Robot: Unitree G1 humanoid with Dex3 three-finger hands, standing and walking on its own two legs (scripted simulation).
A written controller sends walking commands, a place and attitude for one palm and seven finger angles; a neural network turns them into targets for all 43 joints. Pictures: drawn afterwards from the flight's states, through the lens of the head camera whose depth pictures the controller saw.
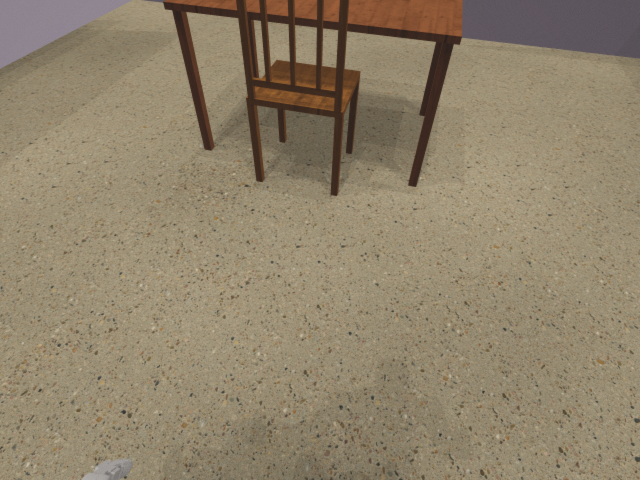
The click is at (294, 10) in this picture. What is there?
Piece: chair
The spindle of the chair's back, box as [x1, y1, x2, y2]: [288, 0, 295, 84]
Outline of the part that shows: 288,0 290,78 291,84 295,84 294,1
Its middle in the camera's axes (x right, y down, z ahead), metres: -0.11 -0.72 +1.42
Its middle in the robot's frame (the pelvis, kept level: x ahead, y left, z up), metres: +1.54 +0.18 -0.08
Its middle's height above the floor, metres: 0.69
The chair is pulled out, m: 0.00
